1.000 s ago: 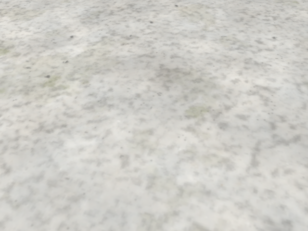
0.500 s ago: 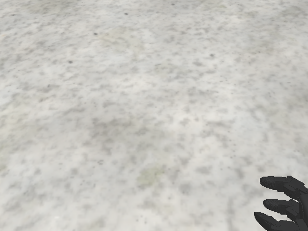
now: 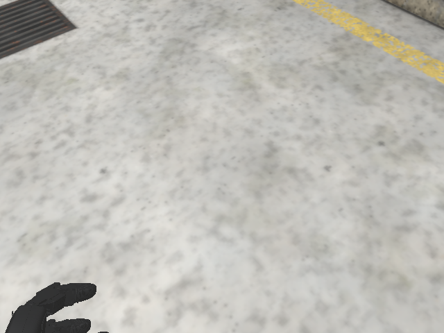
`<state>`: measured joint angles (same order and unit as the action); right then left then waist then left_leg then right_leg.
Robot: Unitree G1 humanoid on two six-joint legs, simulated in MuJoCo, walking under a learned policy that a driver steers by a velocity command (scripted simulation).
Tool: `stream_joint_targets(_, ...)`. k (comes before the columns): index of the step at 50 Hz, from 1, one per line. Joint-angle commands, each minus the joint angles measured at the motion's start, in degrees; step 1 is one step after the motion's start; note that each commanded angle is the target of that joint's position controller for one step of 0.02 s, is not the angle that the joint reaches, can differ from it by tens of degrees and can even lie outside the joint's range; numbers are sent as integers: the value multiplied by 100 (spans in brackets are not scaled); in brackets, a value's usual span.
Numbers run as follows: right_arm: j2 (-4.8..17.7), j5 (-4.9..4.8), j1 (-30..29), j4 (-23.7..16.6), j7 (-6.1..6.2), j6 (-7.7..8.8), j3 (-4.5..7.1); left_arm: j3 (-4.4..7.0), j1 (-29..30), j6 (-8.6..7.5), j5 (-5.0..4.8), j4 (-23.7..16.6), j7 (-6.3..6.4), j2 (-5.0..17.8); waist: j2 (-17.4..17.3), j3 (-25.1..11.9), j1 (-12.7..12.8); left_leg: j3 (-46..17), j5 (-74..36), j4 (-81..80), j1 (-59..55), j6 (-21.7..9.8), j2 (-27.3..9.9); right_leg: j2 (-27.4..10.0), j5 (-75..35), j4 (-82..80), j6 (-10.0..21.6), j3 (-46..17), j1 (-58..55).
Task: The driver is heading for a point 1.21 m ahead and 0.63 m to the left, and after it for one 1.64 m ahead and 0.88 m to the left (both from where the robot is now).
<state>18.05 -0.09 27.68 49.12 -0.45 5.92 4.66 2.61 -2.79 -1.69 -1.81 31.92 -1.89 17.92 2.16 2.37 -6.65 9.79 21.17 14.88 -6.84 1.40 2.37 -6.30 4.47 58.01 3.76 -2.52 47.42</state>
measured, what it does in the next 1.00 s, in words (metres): walks ahead, turning left: right foot, then left foot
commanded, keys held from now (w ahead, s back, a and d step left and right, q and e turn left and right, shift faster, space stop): w+q+shift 1.00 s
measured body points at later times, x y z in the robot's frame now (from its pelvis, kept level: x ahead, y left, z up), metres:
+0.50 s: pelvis +0.46 +0.00 -0.01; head +0.46 +0.02 +0.44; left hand +0.38 +0.27 -0.14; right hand +0.72 -0.19 -0.08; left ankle +0.64 +0.18 -0.66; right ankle +0.31 -0.13 -0.72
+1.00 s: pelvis +0.90 +0.17 -0.01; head +0.90 +0.20 +0.44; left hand +0.97 +0.53 -0.02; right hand +1.11 -0.03 -0.11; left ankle +0.70 +0.14 -0.72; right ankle +1.15 +0.18 -0.71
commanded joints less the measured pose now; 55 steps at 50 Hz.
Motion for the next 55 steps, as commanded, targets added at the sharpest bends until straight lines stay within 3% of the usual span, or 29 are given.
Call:
stream_joint_targets(1,766,-145,-268,-274,-23,81,15,-116,764,-232,52,-575,-160,-49,44,959,396,-907,-2706,-1299,1139,-1085,-1623,178,-553,-1397,139,329,-692)
stream_joint_targets(4,1148,-136,-100,-109,15,-6,7,45,766,-336,63,-658,-218,271,-579,429,726,-800,-6145,-441,349,-1059,-1807,705,12,-2007,249,695,-1804)
stream_joint_targets(6,1326,-68,-295,17,71,-100,-22,360,-1180,-261,15,-258,-55,844,-1170,-731,1975,-701,-7345,1785,864,-835,-1671,869,126,-2388,460,605,-4392)
stream_joint_targets(7,1021,19,-354,-133,93,-61,-132,489,-2451,-168,68,84,93,1179,-985,-1585,2448,-874,-5355,3678,2569,-629,-1341,32,498,-1875,477,-349,-6750)
stream_joint_targets(8,-223,-80,687,-343,19,58,-433,517,-2463,-271,280,174,88,1717,1032,-2896,1429,-1443,435,5949,4227,-473,-349,-1632,2850,-2714,1131,-3440,-8234)
stream_joint_targets(9,440,-333,1,-358,29,172,-293,407,-2719,-326,294,235,66,1074,805,-3043,1848,-2021,454,6547,4552,-570,-406,-1586,3745,-3836,992,-4363,-7719)
stream_joint_targets(10,540,-514,-749,-631,71,168,-191,301,-2400,-380,258,403,53,765,636,-1598,1752,-1829,122,6768,5266,-516,-549,-1475,3334,-4069,843,-3549,-6884)
stream_joint_targets(12,294,-272,-1048,-654,112,61,-196,212,-1707,-461,276,604,21,329,-6,-452,1185,-1659,-614,6371,4998,-473,-1046,-1146,1712,-4288,656,-2004,-5083)
stream_joint_targets(13,140,-281,-645,-579,70,-75,-185,171,-1458,-517,364,654,14,100,313,-445,810,-1753,-898,6303,4554,-437,-1244,-1085,1376,-4399,638,-1501,-4525)
stream_joint_targets(15,-61,-334,-521,-512,13,-342,-173,157,-1102,-562,251,795,-11,-168,302,-160,554,-1707,-862,6111,4330,-401,-1427,-953,802,-4737,524,-573,-3959)
stream_joint_targets(19,-125,-230,-1187,-798,-34,-493,-198,214,-819,-596,304,922,110,61,90,590,407,-1516,-1784,5318,4855,-280,-1409,-619,-223,-5112,330,873,-3462)
stream_joint_targets(23,-13,-168,-2048,-1078,-260,-385,-241,296,-1134,-577,263,984,253,547,-378,784,646,-765,-3050,3623,4619,-509,-1094,-485,-798,-5304,157,1708,-3952)
stream_joint_targets(26,352,-242,-2046,-1206,-403,-337,-103,390,-1249,-430,235,986,313,1058,-128,378,442,21,-2853,3000,3791,-784,-408,-581,-4379,-4499,-77,1934,-4954)
stream_joint_targets(29,1253,-306,381,-744,-290,-600,348,479,-720,-220,89,780,282,1422,506,-857,-950,-39,-1444,3300,902,-1256,103,-776,-6795,-1251,8,1670,-4578)
stream_joint_targets(30,1450,-353,1228,-474,-161,-680,479,372,-463,-298,28,822,212,1025,-130,-884,-1331,-667,-1621,2697,-425,-1513,-48,-115,-3746,1131,-233,1624,-3387)
stream_joint_targets(31,1587,-215,716,-467,-178,-645,414,20,-843,-556,178,519,115,-262,-2567,-381,-256,-2442,-1670,2289,-895,-2153,-366,1246,2815,3764,-508,965,-1167)
stream_joint_targets(32,1209,27,22,-935,-230,-393,198,-127,-1348,-816,10,76,53,-267,-2478,-1595,390,-5819,1067,636,-1431,-3058,-1500,1344,2897,4201,-278,-472,70)
stream_joint_targets(33,775,-6,-8,-1096,-252,-255,161,-3,-487,-944,-93,-8,43,464,-1143,-1100,34,-6301,2114,-318,-818,-2606,-1610,1006,2265,3532,18,-691,86)
stream_joint_targets(34,681,-4,-165,-1039,-300,-124,128,42,-149,-948,-130,-97,83,497,-38,-445,330,-6149,2246,-489,129,-2315,-1543,813,1812,2778,102,-640,-59)
stream_joint_targets(35,672,-25,-558,-1117,-315,-27,122,11,-257,-891,15,-14,143,370,364,-241,666,-5820,1712,-279,930,-2272,-1422,594,1569,2267,22,-737,-468)
stream_joint_targets(38,628,-70,-1075,-1297,-134,-4,87,89,-496,-656,210,122,210,446,214,51,996,-4351,204,-231,2274,-2162,-711,302,1371,1080,-369,-754,-1295)
stream_joint_targets(42,493,-209,-842,-1162,136,-114,55,-60,847,-585,314,-369,214,-73,-114,408,442,-3077,-891,-155,3237,-1767,-16,539,-204,-1520,-792,-176,-2036)
stream_joint_targets(48,476,-293,-496,-925,205,-239,160,224,1035,-685,-67,-546,146,387,-869,3,223,-3669,-646,716,2124,-1258,-275,754,-768,-3092,-852,-455,-2892)
stream_joint_targets(50,496,-172,-752,-1012,160,-283,175,478,-302,-735,-116,-275,186,768,-976,-778,1053,-3488,-2376,2193,1764,-959,-190,695,-216,-2959,-584,-296,-4149)
stream_joint_targets(51,236,18,-1050,-1227,89,-293,50,530,-1797,-685,-106,-32,248,898,-884,-1819,1788,-3141,-2287,3971,2654,-758,-75,72,579,-2293,-393,-739,-6099)
stream_joint_targets(52,-629,-176,-27,-1460,53,-260,-183,544,-2346,-656,215,104,195,1358,1715,-2764,1130,-2568,1306,6131,4589,-511,641,-1412,3154,-3402,502,-4018,-7974)
stream_joint_targets(53,-187,-517,69,-1501,91,-259,-249,507,-2054,-644,233,96,87,1169,2653,-2493,1064,-2197,836,7048,5638,-509,4,-1874,5268,-4236,765,-5764,-7751)
stream_joint_targets(54,281,-424,-580,-1456,118,-302,-155,410,-1598,-580,184,-38,137,610,1659,-1507,1280,-1919,217,7275,5905,-456,-244,-1573,4970,-4335,604,-4817,-6933)
stream_joint_targets(55,469,-236,-1090,-1512,99,-318,-106,367,-1505,-506,203,86,173,497,615,-939,1304,-1720,-99,7096,5723,-451,-414,-1314,3650,-4273,444,-3694,-6142)
Next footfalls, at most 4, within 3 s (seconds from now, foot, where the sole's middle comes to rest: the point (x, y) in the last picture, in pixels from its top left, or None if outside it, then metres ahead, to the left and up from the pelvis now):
0.14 right None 0.35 -0.13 -0.76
0.60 left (167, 261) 0.73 0.16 -0.76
1.02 right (150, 160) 1.17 0.21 -0.76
1.50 left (23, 179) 1.15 0.70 -0.76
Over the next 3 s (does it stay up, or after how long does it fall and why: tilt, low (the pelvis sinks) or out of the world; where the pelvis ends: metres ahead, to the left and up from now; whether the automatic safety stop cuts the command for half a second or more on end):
stays up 1.74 1.42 0.01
